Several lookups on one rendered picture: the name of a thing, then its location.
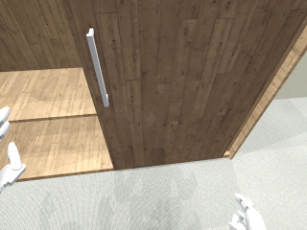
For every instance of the robot right hand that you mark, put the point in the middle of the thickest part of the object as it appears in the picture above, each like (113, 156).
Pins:
(251, 220)

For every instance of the handle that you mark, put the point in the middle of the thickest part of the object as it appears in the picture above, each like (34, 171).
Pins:
(97, 67)

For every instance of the robot left hand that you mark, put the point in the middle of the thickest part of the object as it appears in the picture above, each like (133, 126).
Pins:
(11, 172)

